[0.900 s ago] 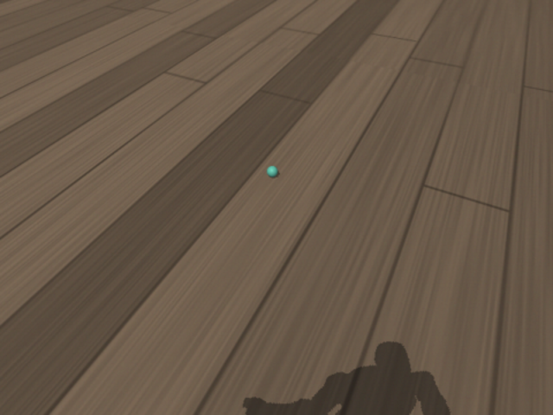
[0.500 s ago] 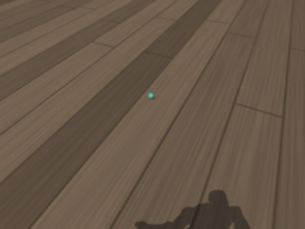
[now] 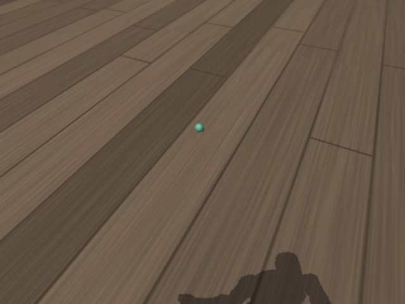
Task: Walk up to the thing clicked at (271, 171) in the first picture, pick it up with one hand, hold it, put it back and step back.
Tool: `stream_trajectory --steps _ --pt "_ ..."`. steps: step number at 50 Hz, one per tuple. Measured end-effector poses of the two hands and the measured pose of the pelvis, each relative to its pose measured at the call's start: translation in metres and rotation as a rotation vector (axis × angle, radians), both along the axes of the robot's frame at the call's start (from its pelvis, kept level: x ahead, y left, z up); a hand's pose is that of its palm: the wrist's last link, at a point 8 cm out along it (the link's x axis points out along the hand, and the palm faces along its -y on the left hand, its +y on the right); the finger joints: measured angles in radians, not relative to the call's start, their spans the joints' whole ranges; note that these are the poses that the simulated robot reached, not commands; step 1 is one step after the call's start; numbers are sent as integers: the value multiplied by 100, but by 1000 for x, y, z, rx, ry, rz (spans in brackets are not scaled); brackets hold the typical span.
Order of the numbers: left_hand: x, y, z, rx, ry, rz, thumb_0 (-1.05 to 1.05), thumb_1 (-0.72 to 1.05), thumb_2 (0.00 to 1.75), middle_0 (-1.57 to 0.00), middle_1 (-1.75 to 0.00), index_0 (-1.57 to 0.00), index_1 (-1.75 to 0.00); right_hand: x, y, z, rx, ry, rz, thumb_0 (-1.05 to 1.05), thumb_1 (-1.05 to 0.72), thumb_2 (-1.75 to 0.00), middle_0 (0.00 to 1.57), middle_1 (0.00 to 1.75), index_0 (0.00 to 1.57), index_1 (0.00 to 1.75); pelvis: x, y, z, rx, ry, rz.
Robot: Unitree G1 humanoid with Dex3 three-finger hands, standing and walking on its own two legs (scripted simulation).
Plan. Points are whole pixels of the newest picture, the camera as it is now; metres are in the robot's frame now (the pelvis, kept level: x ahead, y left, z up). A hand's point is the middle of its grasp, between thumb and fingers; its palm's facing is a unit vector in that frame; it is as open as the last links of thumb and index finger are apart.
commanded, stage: stand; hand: left
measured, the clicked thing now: (198, 127) +1.44 +0.06 -0.75
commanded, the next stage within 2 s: walk up in 0.22 s
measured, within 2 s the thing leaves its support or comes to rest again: neither
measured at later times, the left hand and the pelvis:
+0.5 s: hand out of the picture +0.14 +0.25 -0.14, palm faces -0.10 -0.91 -0.39, open 7.4 cm; pelvis +0.05 -0.04 -0.01, yaw -5 degrees
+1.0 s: hand (128, 249) +0.32 +0.23 -0.18, palm faces -0.13 -0.94 -0.33, open 7.4 cm; pelvis +0.26 -0.04 -0.03, yaw -7 degrees
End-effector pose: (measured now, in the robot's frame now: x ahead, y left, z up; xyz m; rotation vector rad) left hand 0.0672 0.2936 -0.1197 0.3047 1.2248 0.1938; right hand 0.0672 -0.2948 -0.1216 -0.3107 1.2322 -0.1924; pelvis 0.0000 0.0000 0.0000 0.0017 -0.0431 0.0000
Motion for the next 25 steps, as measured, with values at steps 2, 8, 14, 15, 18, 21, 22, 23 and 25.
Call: stream_trajectory --steps 2,8,14,15,18,21,22,23,25 --pt "0 0 0 0 2 0 0 90 89 -20 -30 -20 -30 0 0 0 0 2 0 1 -91 -90 20 30 20 30 0 0 0 0 1 0" --pt "-1 1 1 3 4 0 0 90 89 -20 -30 -20 -30 -1 0 0 1 2 0 1 -91 -90 20 30 20 30 1 0 0 0 1 0" --pt "1 5 3 -6 -16 -8 0 90 89 -21 -30 -20 -30 2 -4 2 8 -36 -1 1 -91 -90 20 30 20 30 5 -1 -1 3 7 -14" --pt "2 7 3 -5 -16 -12 0 90 89 -21 -30 -20 -30 2 -7 3 7 -51 -6 1 -91 -90 20 30 20 30 8 -1 -2 8 13 -22" --pt "10 12 5 16 0 -34 0 90 89 -21 -30 -20 -30 -1 -23 5 -8 -84 -35 0 -91 -90 21 30 21 30 15 -6 -6 12 19 -49" --pt "30 11 10 39 -1 -73 1 90 89 -20 -30 -20 -30 -10 -43 6 -31 -74 -70 0 -91 -90 21 30 21 30 24 -17 -8 21 7 -65" --pt "39 8 12 44 -7 -83 1 90 89 -20 -30 -20 -30 -13 -51 5 -35 -62 -79 0 -90 -90 21 30 21 30 28 -22 -8 25 4 -70" --pt "48 5 15 48 -16 -92 1 90 89 -20 -30 -20 -30 -15 -59 4 -38 -48 -88 0 -90 -90 21 30 21 30 33 -27 -8 26 0 -74" --pt "65 -3 19 62 -42 -107 1 90 89 -20 -30 -20 -30 -14 -77 -1 -44 -21 -107 1 -90 -90 21 30 21 30 46 -38 -12 25 -8 -88"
